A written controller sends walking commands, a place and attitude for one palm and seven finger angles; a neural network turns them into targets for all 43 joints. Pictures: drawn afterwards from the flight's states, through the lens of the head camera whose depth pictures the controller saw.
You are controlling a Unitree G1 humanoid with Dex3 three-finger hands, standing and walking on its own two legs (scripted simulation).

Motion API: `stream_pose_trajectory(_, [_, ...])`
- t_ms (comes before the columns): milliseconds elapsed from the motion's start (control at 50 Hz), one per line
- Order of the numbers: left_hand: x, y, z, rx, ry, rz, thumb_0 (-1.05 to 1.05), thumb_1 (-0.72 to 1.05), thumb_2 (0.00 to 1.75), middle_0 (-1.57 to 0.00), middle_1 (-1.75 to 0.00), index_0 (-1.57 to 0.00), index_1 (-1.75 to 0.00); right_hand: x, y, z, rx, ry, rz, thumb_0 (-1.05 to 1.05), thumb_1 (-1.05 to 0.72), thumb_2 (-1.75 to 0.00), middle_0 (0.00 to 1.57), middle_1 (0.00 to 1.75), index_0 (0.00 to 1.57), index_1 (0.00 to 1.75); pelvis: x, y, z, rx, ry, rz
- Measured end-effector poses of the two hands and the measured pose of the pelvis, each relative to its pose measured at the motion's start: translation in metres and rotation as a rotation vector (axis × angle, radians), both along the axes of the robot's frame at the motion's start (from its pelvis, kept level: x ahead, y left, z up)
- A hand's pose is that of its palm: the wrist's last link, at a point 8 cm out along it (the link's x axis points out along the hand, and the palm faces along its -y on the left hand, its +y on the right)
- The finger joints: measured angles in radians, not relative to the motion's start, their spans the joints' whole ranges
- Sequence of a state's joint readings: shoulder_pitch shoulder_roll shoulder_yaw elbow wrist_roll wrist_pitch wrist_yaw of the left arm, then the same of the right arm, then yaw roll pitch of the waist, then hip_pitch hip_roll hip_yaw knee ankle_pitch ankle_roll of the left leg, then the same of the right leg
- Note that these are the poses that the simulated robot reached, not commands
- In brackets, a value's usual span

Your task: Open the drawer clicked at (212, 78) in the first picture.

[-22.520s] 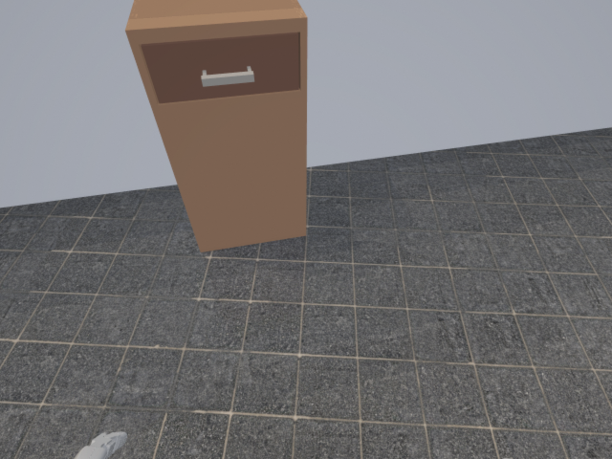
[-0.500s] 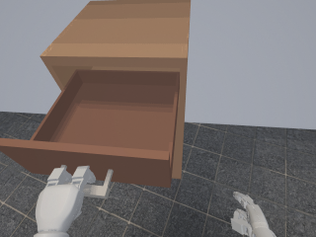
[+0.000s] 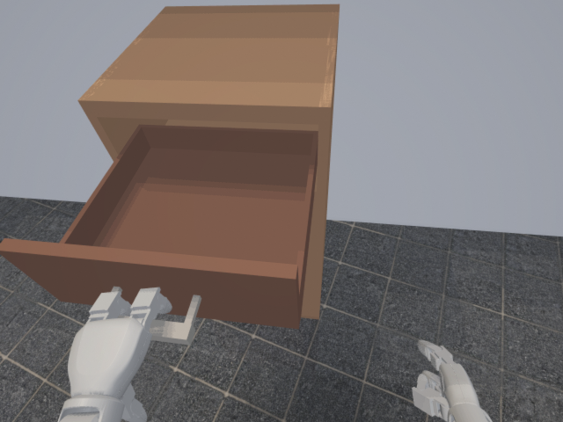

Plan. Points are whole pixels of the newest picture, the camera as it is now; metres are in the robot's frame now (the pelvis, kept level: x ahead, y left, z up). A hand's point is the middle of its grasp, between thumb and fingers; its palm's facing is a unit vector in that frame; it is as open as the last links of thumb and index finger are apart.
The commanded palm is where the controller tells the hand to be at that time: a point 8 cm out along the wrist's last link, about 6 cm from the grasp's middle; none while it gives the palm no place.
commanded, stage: lift the hand off the handle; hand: left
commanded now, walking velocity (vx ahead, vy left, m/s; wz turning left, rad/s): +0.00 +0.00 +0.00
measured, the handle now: (148, 313) +0.24 +0.22 +0.03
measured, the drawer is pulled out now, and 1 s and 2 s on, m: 0.30 0.30 0.30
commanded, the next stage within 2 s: draw the hand back to the body in 1.52 s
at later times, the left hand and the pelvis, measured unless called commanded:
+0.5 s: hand (130, 337) +0.20 +0.23 +0.04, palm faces +0.06 -0.09 -0.99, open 13.3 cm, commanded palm +0.18 +0.23 +0.10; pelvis +0.00 +0.01 +0.01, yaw +0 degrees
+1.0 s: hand (104, 315) +0.20 +0.23 +0.11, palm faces +0.09 -0.12 -0.99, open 13.4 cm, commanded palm +0.17 +0.23 +0.17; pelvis +0.01 +0.02 +0.03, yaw +0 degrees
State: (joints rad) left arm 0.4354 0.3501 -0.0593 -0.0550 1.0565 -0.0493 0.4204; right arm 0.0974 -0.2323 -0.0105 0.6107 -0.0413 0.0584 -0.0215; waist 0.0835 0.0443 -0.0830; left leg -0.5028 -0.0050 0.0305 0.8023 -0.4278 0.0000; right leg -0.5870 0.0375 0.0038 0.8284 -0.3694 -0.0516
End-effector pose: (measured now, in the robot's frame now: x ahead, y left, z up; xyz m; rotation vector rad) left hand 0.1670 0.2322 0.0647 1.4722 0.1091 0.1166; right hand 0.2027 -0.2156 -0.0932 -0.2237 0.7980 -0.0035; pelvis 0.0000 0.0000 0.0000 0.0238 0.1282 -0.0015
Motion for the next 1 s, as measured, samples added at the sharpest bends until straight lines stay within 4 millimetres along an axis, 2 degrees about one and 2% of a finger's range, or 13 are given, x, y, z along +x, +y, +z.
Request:
stream_pose_trajectory(320, [0.010,0.000,-0.001,0.015,-0.016,-0.008,0.00,-0.49,0.30,-0.34,-1.21,-0.35,-1.23,-0.008,0.006,-0.008,0.003,0.030,-0.009,0.01,-0.90,-0.90,0.20,0.30,0.21,0.30,-0.003,0.006,-0.001,-0.004,0.002,0.007])
stream_pose_trajectory(520, [0.013,0.001,0.032,0.001,-0.058,-0.012,0.00,-0.49,0.30,-0.33,-1.20,-0.41,-1.25,0.003,0.017,0.006,0.029,-0.015,-0.006,0.01,-0.90,-0.90,0.20,0.30,0.21,0.30,0.003,0.011,0.007,-0.007,-0.039,0.002])
stream_pose_trajectory(780, [0.010,0.008,0.069,-0.013,-0.067,0.001,0.00,-0.49,0.30,-0.32,-1.20,-0.38,-1.23,0.024,0.031,0.028,0.045,-0.052,0.048,0.01,-0.90,-0.90,0.20,0.30,0.20,0.30,0.009,0.014,0.019,-0.013,-0.090,0.000])
stream_pose_trajectory(1000, [0.012,0.004,0.098,-0.022,-0.085,-0.031,0.00,-0.49,0.30,-0.32,-1.20,-0.39,-1.23,0.031,0.041,0.035,0.059,-0.052,0.082,0.01,-0.90,-0.90,0.20,0.30,0.20,0.30,0.012,0.019,0.027,-0.020,-0.120,0.002])
